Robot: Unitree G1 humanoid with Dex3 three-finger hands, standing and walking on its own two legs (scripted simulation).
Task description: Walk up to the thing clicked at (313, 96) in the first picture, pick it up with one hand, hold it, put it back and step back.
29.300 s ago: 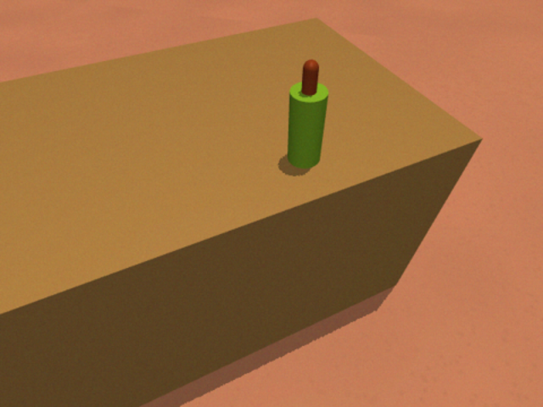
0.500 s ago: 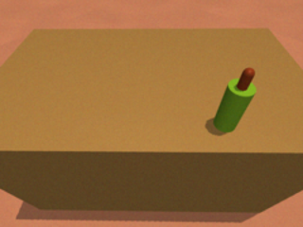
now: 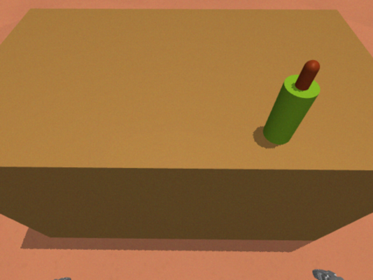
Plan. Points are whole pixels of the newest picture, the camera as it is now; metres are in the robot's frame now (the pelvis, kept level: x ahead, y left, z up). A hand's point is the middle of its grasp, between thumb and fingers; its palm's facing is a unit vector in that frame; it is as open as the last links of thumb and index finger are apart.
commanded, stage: step back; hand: right
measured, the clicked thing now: (292, 103) +0.46 -0.23 +0.09
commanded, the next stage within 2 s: none
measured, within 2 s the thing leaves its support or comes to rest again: neither
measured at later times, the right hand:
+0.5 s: hand out of the picture -0.03 -0.23 -0.15, palm faces -0.09 +0.91 -0.41, open 7.4 cm
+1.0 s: hand out of the picture -0.09 -0.23 -0.16, palm faces +0.02 +0.94 -0.35, open 7.4 cm
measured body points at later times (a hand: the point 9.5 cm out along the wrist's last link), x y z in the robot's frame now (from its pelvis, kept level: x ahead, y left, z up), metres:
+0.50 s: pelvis -0.10 +0.04 -0.01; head -0.02 +0.07 +0.43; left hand +0.03 +0.35 -0.15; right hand -0.03 -0.27 -0.12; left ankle -0.13 +0.14 -0.74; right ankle -0.05 -0.12 -0.69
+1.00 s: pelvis -0.19 +0.04 +0.00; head -0.13 +0.01 +0.44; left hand -0.06 +0.34 -0.11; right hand -0.09 -0.27 -0.14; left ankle -0.23 +0.19 -0.66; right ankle -0.16 -0.07 -0.74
